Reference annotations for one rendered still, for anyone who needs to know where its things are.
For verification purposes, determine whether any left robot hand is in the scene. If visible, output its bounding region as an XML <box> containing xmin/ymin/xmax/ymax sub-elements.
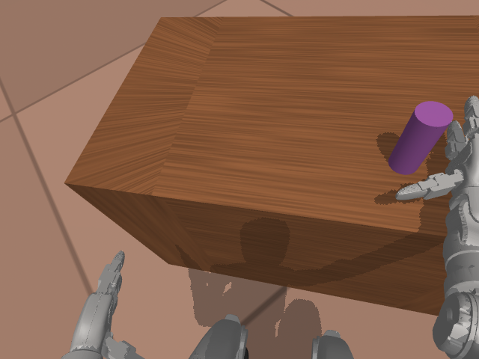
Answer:
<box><xmin>70</xmin><ymin>251</ymin><xmax>145</xmax><ymax>359</ymax></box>

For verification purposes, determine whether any can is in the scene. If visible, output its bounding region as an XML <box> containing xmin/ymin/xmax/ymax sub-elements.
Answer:
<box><xmin>388</xmin><ymin>101</ymin><xmax>453</xmax><ymax>175</ymax></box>

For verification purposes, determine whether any right robot hand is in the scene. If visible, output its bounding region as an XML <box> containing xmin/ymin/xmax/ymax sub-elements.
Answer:
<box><xmin>395</xmin><ymin>96</ymin><xmax>479</xmax><ymax>200</ymax></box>

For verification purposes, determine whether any right robot arm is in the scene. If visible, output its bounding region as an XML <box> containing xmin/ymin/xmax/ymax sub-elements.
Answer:
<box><xmin>433</xmin><ymin>186</ymin><xmax>479</xmax><ymax>359</ymax></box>

